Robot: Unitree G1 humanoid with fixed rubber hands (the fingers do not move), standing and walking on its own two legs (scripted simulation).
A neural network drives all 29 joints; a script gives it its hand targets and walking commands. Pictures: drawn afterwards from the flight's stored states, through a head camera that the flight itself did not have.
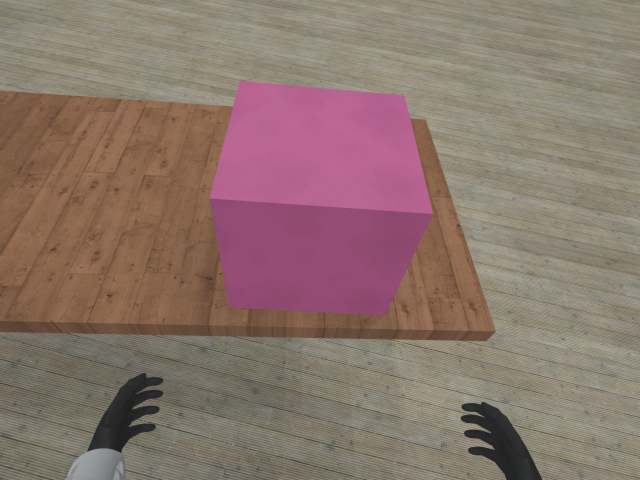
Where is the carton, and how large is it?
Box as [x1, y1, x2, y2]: [209, 81, 432, 314]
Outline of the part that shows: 240,81 209,198 229,306 384,314 432,214 404,95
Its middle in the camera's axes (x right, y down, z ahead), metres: +0.00 -0.06 +0.64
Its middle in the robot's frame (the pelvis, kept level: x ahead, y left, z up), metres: +0.51 +0.01 +0.01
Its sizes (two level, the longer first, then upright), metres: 0.265 0.261 0.258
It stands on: a table, 0.66 m high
